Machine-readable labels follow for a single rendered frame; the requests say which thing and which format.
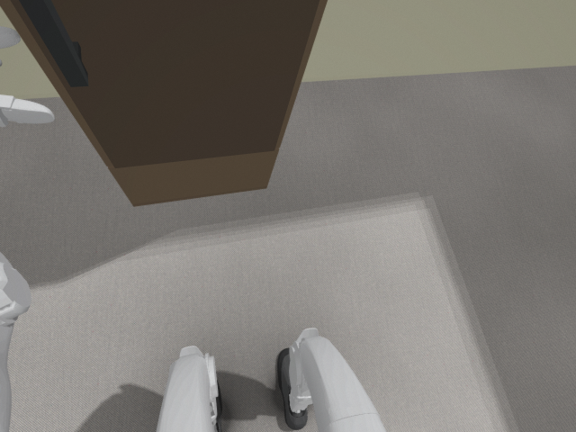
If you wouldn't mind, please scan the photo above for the cupboard door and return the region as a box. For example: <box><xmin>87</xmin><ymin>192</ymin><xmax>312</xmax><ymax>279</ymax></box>
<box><xmin>11</xmin><ymin>0</ymin><xmax>320</xmax><ymax>168</ymax></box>

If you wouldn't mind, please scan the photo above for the robot thigh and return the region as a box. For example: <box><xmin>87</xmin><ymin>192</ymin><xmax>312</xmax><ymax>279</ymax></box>
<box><xmin>289</xmin><ymin>336</ymin><xmax>386</xmax><ymax>432</ymax></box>
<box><xmin>156</xmin><ymin>353</ymin><xmax>218</xmax><ymax>432</ymax></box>

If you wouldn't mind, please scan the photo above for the right robot thigh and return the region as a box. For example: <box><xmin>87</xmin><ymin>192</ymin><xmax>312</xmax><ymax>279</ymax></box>
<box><xmin>289</xmin><ymin>336</ymin><xmax>386</xmax><ymax>432</ymax></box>

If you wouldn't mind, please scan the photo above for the handle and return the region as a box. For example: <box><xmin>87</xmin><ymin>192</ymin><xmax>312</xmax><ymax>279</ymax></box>
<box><xmin>19</xmin><ymin>0</ymin><xmax>88</xmax><ymax>87</ymax></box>

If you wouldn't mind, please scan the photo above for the robot left hand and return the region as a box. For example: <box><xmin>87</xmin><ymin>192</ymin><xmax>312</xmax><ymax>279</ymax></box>
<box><xmin>0</xmin><ymin>26</ymin><xmax>55</xmax><ymax>127</ymax></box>

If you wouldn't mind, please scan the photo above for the left robot upper arm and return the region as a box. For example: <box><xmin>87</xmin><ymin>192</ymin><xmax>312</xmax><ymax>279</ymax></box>
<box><xmin>0</xmin><ymin>252</ymin><xmax>32</xmax><ymax>432</ymax></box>

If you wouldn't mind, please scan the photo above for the left robot thigh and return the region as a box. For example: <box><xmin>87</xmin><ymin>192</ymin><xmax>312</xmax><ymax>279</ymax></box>
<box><xmin>156</xmin><ymin>353</ymin><xmax>218</xmax><ymax>432</ymax></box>

